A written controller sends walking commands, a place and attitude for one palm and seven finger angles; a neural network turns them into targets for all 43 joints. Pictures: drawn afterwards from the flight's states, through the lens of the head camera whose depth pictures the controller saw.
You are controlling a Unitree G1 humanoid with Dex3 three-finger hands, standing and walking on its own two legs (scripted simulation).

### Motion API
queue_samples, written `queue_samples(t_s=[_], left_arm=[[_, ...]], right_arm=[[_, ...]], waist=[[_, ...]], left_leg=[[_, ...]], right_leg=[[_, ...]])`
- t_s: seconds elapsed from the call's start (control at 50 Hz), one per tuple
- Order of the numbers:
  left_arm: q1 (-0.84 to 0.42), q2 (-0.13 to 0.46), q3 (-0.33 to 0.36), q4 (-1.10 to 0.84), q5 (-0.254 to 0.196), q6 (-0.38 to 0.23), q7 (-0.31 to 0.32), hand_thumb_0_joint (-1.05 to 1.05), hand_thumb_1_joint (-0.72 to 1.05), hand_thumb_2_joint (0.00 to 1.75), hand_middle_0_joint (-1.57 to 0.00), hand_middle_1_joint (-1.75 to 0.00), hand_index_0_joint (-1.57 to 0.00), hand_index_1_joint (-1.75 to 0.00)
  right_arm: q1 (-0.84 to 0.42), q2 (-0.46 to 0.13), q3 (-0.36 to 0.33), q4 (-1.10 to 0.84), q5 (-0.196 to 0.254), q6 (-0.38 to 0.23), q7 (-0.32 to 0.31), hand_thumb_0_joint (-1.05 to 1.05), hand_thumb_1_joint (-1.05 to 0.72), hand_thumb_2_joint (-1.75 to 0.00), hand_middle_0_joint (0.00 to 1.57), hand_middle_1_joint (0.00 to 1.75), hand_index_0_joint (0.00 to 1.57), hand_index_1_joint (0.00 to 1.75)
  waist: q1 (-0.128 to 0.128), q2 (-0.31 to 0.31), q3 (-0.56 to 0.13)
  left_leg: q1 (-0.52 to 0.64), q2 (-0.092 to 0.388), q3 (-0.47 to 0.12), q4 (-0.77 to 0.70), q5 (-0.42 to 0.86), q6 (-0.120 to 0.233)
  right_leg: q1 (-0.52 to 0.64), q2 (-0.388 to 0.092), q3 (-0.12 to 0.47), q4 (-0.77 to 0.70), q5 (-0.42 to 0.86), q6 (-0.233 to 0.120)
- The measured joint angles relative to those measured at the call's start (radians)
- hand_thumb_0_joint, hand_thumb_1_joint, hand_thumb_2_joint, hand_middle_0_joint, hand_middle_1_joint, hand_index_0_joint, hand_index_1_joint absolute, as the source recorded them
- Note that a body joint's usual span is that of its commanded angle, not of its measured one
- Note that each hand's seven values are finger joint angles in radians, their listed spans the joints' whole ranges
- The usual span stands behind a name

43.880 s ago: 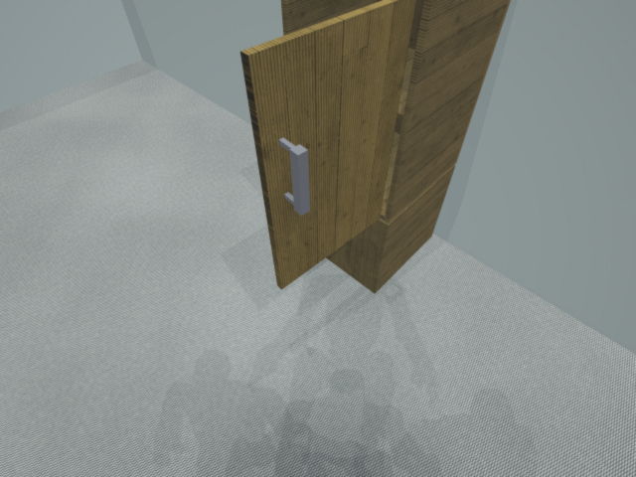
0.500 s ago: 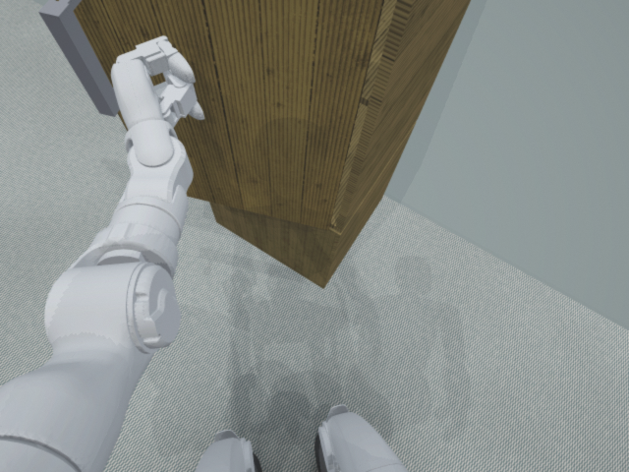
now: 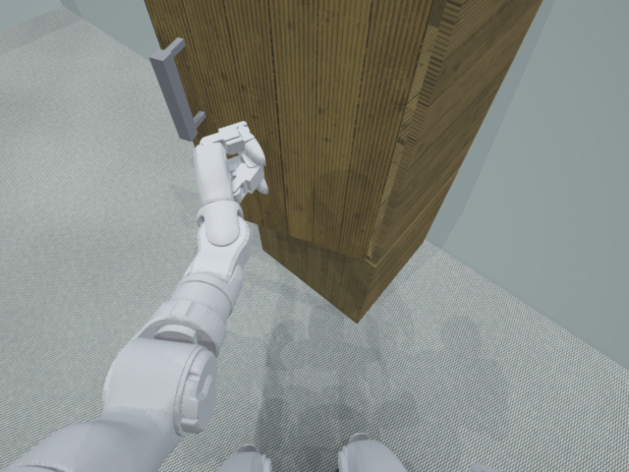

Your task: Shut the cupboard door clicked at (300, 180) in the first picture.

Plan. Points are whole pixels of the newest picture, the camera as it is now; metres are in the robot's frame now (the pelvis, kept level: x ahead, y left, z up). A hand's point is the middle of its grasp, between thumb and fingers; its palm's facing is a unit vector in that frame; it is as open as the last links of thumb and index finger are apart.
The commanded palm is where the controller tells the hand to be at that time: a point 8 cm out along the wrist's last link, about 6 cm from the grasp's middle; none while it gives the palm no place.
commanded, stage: draw the hand back to the body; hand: left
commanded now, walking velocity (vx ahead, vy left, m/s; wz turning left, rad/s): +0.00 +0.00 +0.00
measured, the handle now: (183, 91) +0.65 +0.16 +0.08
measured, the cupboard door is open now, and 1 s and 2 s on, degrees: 19 19 19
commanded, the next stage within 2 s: step back with the hand held close in 1.64 s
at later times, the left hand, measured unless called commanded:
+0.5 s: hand (178, 201) +0.39 +0.12 +0.14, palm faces +0.15 -0.99 -0.02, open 3.1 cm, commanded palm +0.34 +0.17 +0.14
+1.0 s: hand out of the picture +0.27 +0.23 +0.19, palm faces +0.28 -0.92 -0.29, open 4.2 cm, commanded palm +0.22 +0.27 +0.21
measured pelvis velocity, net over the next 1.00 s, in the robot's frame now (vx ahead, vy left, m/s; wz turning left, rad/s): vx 0.03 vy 0.02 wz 0.02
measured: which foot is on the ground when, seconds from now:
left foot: down 0.00-1.00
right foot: down 0.00-1.00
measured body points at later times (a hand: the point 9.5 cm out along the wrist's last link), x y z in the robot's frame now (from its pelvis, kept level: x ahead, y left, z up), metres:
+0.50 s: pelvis +0.00 +0.00 +0.04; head +0.03 -0.02 +0.49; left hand +0.38 +0.17 +0.15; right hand +0.08 -0.26 -0.09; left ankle +0.01 +0.12 -0.68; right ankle +0.01 -0.09 -0.68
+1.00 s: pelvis +0.03 +0.02 +0.07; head +0.01 -0.01 +0.51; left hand +0.24 +0.27 +0.21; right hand +0.24 -0.17 -0.01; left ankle +0.01 +0.12 -0.68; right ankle +0.01 -0.09 -0.68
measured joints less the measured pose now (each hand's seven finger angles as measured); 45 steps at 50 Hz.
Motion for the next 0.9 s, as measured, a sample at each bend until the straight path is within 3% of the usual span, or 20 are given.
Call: queue_samples(t_s=[0.16, 0.36, 0.58, 0.74, 0.9], left_arm=[[-0.030, 0.032, 0.036, 0.014, -0.005, -0.008, -0.026, 0.02, 0.90, 0.90, -1.30, -1.50, -1.30, -1.50], [0.346, 0.038, 0.004, -0.382, -0.099, 0.099, -0.116, 0.02, 0.90, 0.90, -1.30, -1.50, -1.30, -1.49], [0.604, 0.070, -0.068, -0.708, -0.176, 0.240, -0.242, 0.02, 0.90, 0.90, -1.28, -1.48, -1.28, -1.47], [0.819, 0.170, -0.144, -0.951, -0.113, 0.355, -0.297, 0.02, 0.90, 0.90, -1.13, -1.32, -1.13, -1.31], [0.980, 0.204, -0.094, -1.154, -0.106, 0.423, -0.295, 0.02, 0.90, 0.90, -0.93, -1.10, -0.93, -1.09]], right_arm=[[0.019, 0.015, 0.016, 0.009, 0.003, 0.000, -0.006, 0.00, -0.91, -0.90, 0.20, 0.30, 0.20, 0.30], [0.100, -0.005, 0.013, -0.012, 0.058, 0.020, -0.039, 0.00, -0.91, -0.90, 0.20, 0.30, 0.20, 0.30], [-0.022, -0.037, 0.018, -0.045, 0.107, -0.027, -0.089, 0.01, -0.91, -0.90, 0.20, 0.30, 0.20, 0.30], [-0.143, -0.007, 0.053, -0.098, 0.118, 0.005, -0.135, 0.01, -0.91, -0.90, 0.20, 0.30, 0.20, 0.30], [-0.168, 0.020, 0.097, -0.110, 0.103, -0.004, -0.140, 0.01, -0.91, -0.90, 0.20, 0.30, 0.20, 0.30]], waist=[[-0.004, 0.003, -0.001], [0.047, 0.015, 0.031], [0.105, 0.011, 0.054], [0.141, 0.009, 0.095], [0.176, 0.022, 0.125]], left_leg=[[-0.009, 0.002, 0.007, -0.004, 0.014, -0.003], [0.213, 0.013, 0.030, -0.162, 0.057, -0.002], [0.404, 0.001, 0.012, -0.276, 0.095, 0.004], [0.584, -0.019, 0.006, -0.419, 0.146, 0.014], [0.687, -0.030, -0.008, -0.513, 0.180, 0.021]], right_leg=[[-0.015, 0.002, 0.006, 0.003, 0.013, -0.004], [0.194, 0.016, 0.034, -0.148, 0.063, -0.002], [0.400, 0.005, 0.018, -0.275, 0.098, 0.004], [0.580, -0.014, 0.015, -0.405, 0.137, 0.016], [0.693, -0.025, 0.004, -0.510, 0.170, 0.024]])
